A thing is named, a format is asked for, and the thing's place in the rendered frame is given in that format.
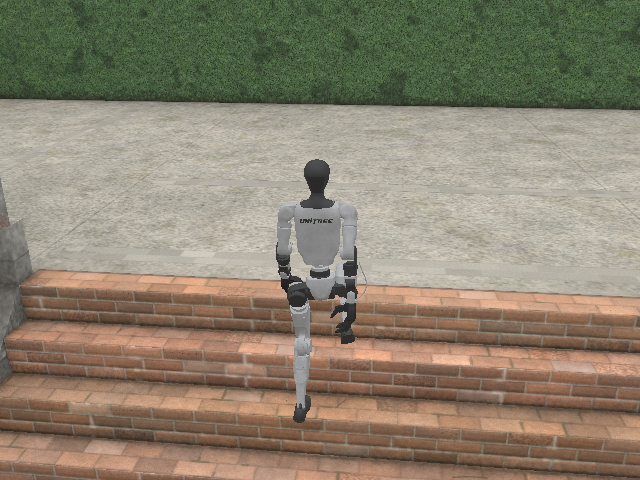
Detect stairs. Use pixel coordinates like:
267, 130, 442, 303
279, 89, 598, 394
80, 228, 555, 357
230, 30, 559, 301
0, 285, 640, 480

